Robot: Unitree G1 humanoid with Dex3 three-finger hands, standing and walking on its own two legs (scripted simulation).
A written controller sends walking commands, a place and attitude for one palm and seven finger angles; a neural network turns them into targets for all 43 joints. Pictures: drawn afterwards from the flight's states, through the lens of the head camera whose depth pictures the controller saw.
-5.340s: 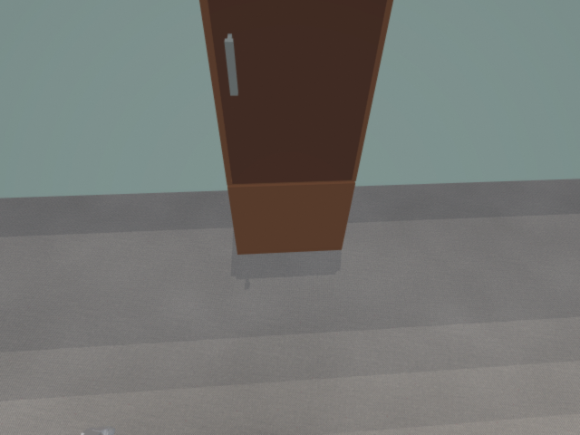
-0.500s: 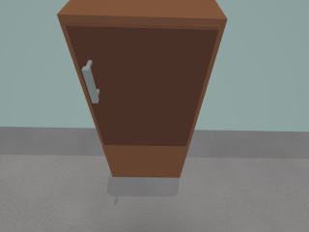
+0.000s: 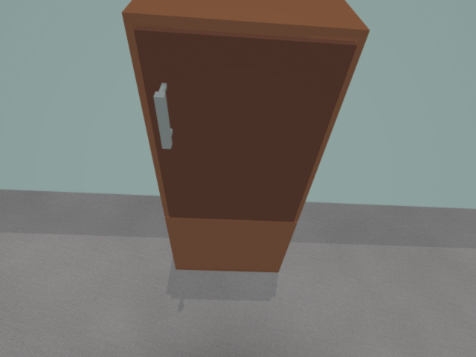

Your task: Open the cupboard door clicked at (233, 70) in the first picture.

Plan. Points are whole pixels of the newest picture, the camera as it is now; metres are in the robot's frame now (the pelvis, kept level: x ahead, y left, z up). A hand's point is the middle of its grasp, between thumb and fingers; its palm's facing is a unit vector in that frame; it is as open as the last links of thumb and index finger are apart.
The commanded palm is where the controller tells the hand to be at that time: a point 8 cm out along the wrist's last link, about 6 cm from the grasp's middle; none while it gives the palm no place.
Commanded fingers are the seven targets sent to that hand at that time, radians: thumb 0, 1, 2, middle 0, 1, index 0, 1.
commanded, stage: look again from close up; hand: left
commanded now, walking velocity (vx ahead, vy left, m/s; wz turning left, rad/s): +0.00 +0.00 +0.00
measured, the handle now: (165, 116) +0.57 +0.20 +0.10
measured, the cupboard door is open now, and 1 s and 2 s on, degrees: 0 0 0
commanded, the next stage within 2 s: raise the hand with hooked fingers in 0.10 s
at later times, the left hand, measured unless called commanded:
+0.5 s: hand (121, 322) +0.17 +0.19 +0.00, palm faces +0.06 -1.00 -0.04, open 8.0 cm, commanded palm +0.11 +0.26 -0.03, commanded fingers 0.00 0.53 0.74 -0.23 -0.54 -0.23 -0.54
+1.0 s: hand (94, 298) +0.20 +0.23 +0.02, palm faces +0.06 -1.00 -0.04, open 10.9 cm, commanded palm +0.16 +0.28 +0.03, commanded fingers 0.00 -0.06 0.49 -0.27 -0.92 -0.27 -0.92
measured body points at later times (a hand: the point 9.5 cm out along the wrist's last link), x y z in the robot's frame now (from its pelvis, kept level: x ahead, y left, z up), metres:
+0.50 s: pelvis -0.05 +0.00 -0.05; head -0.04 +0.01 +0.40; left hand +0.16 +0.24 +0.01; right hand +0.14 -0.24 -0.11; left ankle +0.06 +0.10 -0.73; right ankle -0.04 -0.13 -0.73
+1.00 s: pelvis -0.01 -0.01 -0.05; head +0.02 +0.00 +0.40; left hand +0.19 +0.29 +0.02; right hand +0.15 -0.25 -0.13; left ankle +0.05 +0.10 -0.73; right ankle -0.04 -0.13 -0.73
